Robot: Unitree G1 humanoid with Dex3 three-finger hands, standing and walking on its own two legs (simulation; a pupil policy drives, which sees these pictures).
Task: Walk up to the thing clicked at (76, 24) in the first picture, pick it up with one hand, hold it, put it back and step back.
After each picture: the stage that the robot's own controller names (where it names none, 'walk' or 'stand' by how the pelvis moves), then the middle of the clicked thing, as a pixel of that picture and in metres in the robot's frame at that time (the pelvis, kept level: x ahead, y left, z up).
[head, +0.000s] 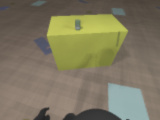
stand; (77, 25) +1.04 +0.18 +0.03
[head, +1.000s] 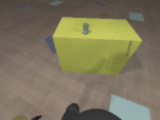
walk; (85, 28) +0.96 +0.14 +0.03
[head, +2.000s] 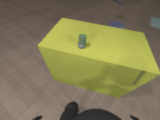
walk; (82, 41) +0.62 +0.14 +0.04
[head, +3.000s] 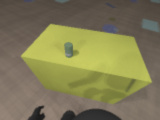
stand; (68, 50) +0.53 +0.18 +0.04
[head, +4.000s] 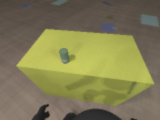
stand; (64, 56) +0.48 +0.21 +0.04
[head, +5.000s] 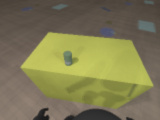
stand; (68, 58) +0.48 +0.19 +0.02
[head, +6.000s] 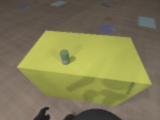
stand; (65, 57) +0.47 +0.21 +0.02
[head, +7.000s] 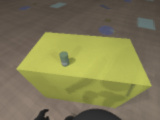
stand; (64, 59) +0.46 +0.21 +0.02
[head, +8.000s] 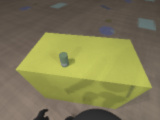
stand; (64, 60) +0.46 +0.22 +0.02
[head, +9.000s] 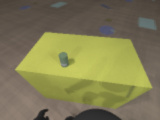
stand; (64, 60) +0.45 +0.22 +0.02
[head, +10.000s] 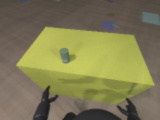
rise first; (65, 56) +0.47 +0.21 +0.03
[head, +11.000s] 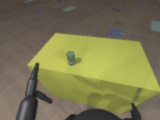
go down; (71, 58) +0.48 +0.20 +0.03
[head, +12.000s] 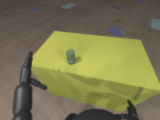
go down; (71, 57) +0.48 +0.18 +0.03
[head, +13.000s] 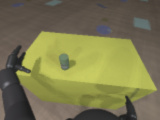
go down; (64, 62) +0.43 +0.18 +0.04
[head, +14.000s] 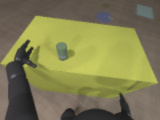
close in; (62, 52) +0.46 +0.18 +0.06
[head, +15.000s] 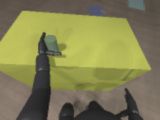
close; (52, 45) +0.49 +0.20 +0.09
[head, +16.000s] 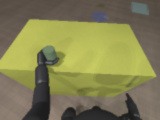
lift; (51, 55) +0.42 +0.23 +0.09
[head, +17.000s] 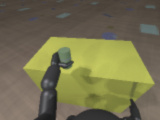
lift; (65, 58) +0.34 +0.16 +0.20
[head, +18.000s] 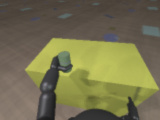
hold; (65, 62) +0.33 +0.17 +0.18
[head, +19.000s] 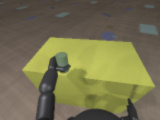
hold; (62, 62) +0.33 +0.18 +0.16
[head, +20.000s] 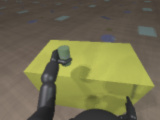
crouch; (65, 56) +0.36 +0.16 +0.20
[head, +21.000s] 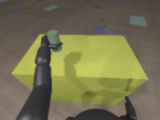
lower; (54, 41) +0.46 +0.20 +0.22
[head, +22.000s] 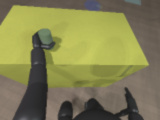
lower; (47, 40) +0.52 +0.22 +0.10
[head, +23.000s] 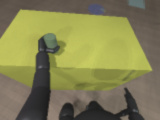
lower; (52, 44) +0.50 +0.20 +0.09
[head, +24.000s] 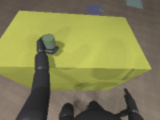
lower; (50, 44) +0.49 +0.21 +0.09
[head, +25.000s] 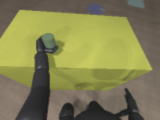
lower; (50, 44) +0.50 +0.21 +0.09
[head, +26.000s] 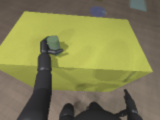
open; (54, 46) +0.49 +0.20 +0.09
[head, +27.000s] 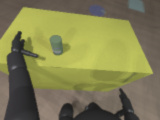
sink last; (57, 46) +0.48 +0.18 +0.09
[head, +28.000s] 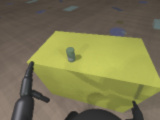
sink last; (70, 55) +0.49 +0.21 +0.06
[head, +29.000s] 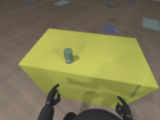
stand; (68, 56) +0.47 +0.19 +0.05
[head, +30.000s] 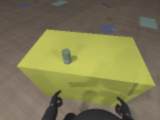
stand; (66, 56) +0.47 +0.20 +0.04
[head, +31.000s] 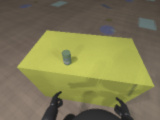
stand; (66, 57) +0.47 +0.19 +0.03
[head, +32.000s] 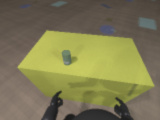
stand; (66, 57) +0.47 +0.20 +0.03
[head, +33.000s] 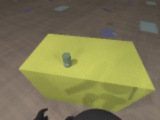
walk; (67, 60) +0.46 +0.19 +0.03
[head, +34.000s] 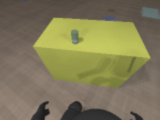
walk; (74, 37) +0.69 +0.18 +0.04
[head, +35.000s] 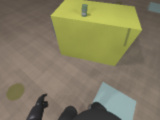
walk; (84, 10) +1.10 +0.13 +0.05
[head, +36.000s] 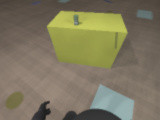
stand; (76, 20) +1.14 +0.21 +0.04
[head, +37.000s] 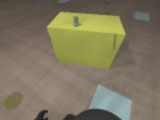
stand; (75, 21) +1.15 +0.22 +0.02
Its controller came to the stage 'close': yes
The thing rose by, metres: 0.22
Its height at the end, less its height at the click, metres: +0.00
